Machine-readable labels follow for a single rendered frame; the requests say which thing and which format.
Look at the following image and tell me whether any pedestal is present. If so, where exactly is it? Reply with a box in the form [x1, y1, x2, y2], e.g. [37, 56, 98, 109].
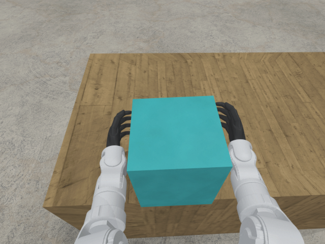
[43, 52, 325, 238]

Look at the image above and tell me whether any robot left forearm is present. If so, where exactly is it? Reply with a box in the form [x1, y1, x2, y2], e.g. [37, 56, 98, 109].
[75, 145, 127, 242]

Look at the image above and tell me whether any robot right forearm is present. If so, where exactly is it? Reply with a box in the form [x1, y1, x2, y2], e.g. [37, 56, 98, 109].
[228, 139, 304, 242]

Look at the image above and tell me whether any robot left hand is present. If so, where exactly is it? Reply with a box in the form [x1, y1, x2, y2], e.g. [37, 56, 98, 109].
[106, 110, 132, 147]

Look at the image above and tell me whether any right robot upper arm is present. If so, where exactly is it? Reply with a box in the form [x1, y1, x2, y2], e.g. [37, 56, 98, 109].
[239, 214, 304, 244]

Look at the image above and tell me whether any robot right hand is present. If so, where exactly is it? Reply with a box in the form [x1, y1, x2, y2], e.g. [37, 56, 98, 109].
[216, 102, 246, 142]

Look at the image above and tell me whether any left robot upper arm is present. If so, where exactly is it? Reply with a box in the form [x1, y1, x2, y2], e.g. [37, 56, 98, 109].
[74, 228, 128, 244]

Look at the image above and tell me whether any carton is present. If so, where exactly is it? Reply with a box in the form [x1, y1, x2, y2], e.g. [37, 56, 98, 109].
[127, 96, 233, 207]

